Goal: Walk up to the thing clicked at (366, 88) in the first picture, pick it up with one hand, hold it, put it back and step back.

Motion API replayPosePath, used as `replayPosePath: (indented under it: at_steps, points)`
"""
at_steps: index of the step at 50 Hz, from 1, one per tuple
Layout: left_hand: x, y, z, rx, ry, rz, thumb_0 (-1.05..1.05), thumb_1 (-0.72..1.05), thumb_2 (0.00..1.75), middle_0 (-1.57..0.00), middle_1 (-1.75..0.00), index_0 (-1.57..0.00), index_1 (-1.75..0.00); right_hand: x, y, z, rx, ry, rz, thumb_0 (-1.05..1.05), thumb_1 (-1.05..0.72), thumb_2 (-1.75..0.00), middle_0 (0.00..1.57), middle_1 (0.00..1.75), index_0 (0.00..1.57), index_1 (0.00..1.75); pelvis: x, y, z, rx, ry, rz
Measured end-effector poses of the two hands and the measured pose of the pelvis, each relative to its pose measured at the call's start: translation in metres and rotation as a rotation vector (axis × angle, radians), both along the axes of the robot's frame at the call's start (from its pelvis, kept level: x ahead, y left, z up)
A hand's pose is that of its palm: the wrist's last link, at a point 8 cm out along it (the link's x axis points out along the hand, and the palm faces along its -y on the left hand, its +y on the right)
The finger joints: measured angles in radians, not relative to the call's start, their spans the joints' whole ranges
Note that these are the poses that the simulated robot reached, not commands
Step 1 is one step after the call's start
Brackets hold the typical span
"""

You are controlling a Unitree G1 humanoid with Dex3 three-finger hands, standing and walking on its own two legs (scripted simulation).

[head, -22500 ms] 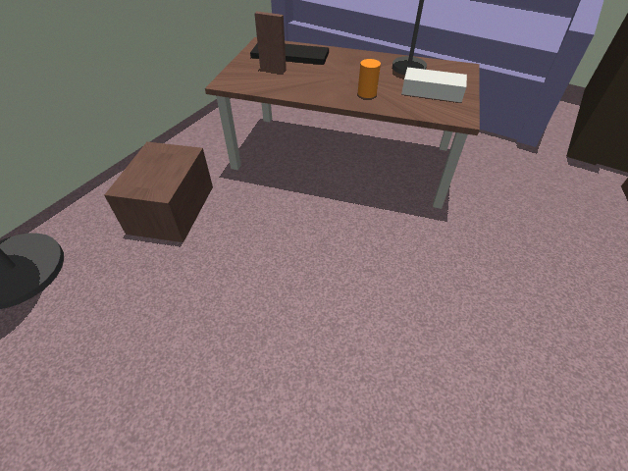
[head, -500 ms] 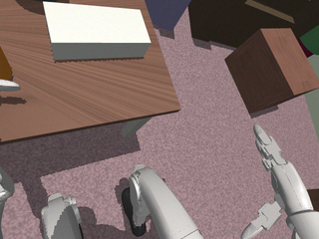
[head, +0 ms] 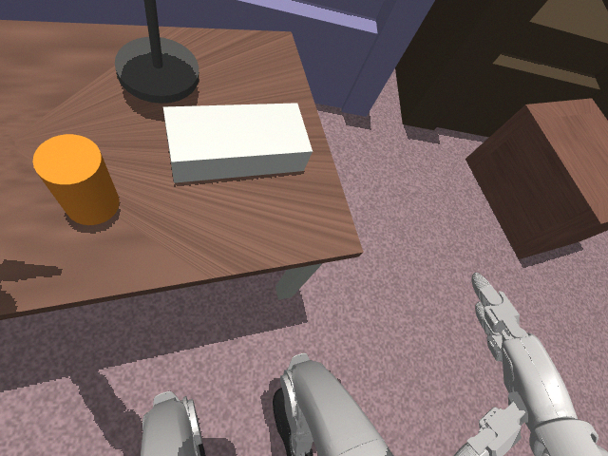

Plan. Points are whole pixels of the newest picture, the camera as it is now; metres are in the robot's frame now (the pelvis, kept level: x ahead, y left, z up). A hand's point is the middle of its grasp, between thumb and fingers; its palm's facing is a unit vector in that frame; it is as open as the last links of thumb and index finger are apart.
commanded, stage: home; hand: left
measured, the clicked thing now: (81, 183) +0.56 +0.19 -0.12
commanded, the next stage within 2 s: none
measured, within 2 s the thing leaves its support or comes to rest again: neither
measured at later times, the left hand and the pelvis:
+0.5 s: hand out of the picture +0.38 +0.27 +0.02, palm faces +0.24 -0.92 -0.31, open 17.5 cm; pelvis +0.04 +0.00 +0.07, yaw +2 degrees
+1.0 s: hand out of the picture +0.19 +0.16 +0.03, palm faces +0.18 -0.96 -0.22, open 17.5 cm; pelvis +0.04 -0.03 +0.09, yaw +5 degrees
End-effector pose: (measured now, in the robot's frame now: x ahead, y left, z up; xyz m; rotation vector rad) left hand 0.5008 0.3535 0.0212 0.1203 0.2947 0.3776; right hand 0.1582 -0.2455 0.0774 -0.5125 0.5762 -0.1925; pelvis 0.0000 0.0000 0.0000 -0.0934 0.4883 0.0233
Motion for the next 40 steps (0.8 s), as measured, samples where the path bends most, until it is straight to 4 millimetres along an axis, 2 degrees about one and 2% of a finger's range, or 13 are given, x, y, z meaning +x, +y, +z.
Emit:
replayPosePath:
  at_steps: [4, 6, 10, 14, 17, 19, 21, 28, 33, 40]
  points:
    - [-0.018, 0.019, 0.024, 0.019, 0.040, 0.078, -0.02, -0.59, 0.06, -0.07, -0.08, -0.08, -0.08, 0.001, -0.003, 0.019, -0.004, 0.012, -0.004, -0.01, 0.44, -0.11, 0.08, 0.08, 0.08, 0.07, 0.007, 0.000, 0.018, 0.006, -0.039, 0.005]
    - [-0.024, 0.026, 0.036, 0.021, 0.051, 0.102, -0.02, -0.57, 0.06, -0.07, -0.07, -0.07, -0.08, 0.002, -0.007, 0.021, -0.007, 0.024, -0.017, -0.01, 0.37, -0.17, 0.09, 0.09, 0.09, 0.09, 0.010, 0.000, 0.026, 0.006, -0.056, 0.014]
    - [-0.039, 0.033, 0.046, 0.033, 0.091, 0.116, -0.01, -0.54, 0.08, -0.06, -0.07, -0.06, -0.07, 0.010, -0.002, 0.007, 0.047, 0.068, -0.022, -0.01, 0.17, -0.30, 0.11, 0.13, 0.11, 0.13, 0.014, 0.001, 0.038, 0.006, -0.076, 0.021]
    - [-0.062, 0.029, 0.044, 0.071, 0.153, 0.084, -0.01, -0.51, 0.09, -0.06, -0.07, -0.06, -0.07, 0.022, 0.029, -0.018, 0.189, 0.112, 0.025, 0.00, -0.06, -0.43, 0.12, 0.16, 0.12, 0.16, 0.019, 0.003, 0.047, 0.010, -0.089, 0.024]
    - [-0.086, 0.017, 0.040, 0.091, 0.201, 0.048, -0.01, -0.50, 0.09, -0.06, -0.07, -0.06, -0.07, 0.027, 0.052, -0.029, 0.299, 0.133, 0.060, 0.00, -0.23, -0.52, 0.14, 0.19, 0.14, 0.19, 0.024, 0.004, 0.054, 0.015, -0.108, 0.024]
    - [-0.103, 0.004, 0.037, 0.096, 0.225, 0.019, -0.01, -0.50, 0.08, -0.06, -0.07, -0.06, -0.07, 0.030, 0.058, -0.029, 0.339, 0.131, 0.065, 0.00, -0.33, -0.57, 0.15, 0.20, 0.15, 0.20, 0.029, 0.005, 0.060, 0.020, -0.131, 0.025]
    - [-0.120, -0.009, 0.035, 0.089, 0.247, -0.004, -0.01, -0.51, 0.08, -0.06, -0.06, -0.06, -0.07, 0.034, 0.054, -0.027, 0.342, 0.125, 0.051, 0.00, -0.41, -0.62, 0.16, 0.22, 0.16, 0.22, 0.032, 0.006, 0.065, 0.026, -0.158, 0.026]
    - [-0.178, -0.055, 0.025, 0.044, 0.277, -0.051, -0.01, -0.56, 0.04, -0.06, -0.05, -0.05, -0.06, 0.044, 0.020, -0.015, 0.268, 0.099, -0.031, 0.01, -0.69, -0.78, 0.18, 0.26, 0.18, 0.26, 0.040, -0.001, 0.080, 0.056, -0.235, 0.028]
    - [-0.215, -0.081, 0.024, 0.011, 0.279, -0.061, -0.01, -0.58, 0.03, -0.06, -0.05, -0.05, -0.06, 0.046, 0.020, -0.015, 0.281, 0.109, -0.017, 0.01, -0.81, -0.85, 0.19, 0.28, 0.19, 0.28, 0.043, -0.010, 0.085, 0.070, -0.269, 0.035]
    - [-0.275, -0.118, 0.034, -0.012, 0.318, -0.091, -0.01, -0.58, 0.04, -0.06, -0.05, -0.06, -0.06, 0.051, 0.018, -0.022, 0.336, 0.095, -0.023, 0.01, -0.87, -0.88, 0.20, 0.29, 0.20, 0.29, 0.048, -0.017, 0.089, 0.088, -0.304, 0.035]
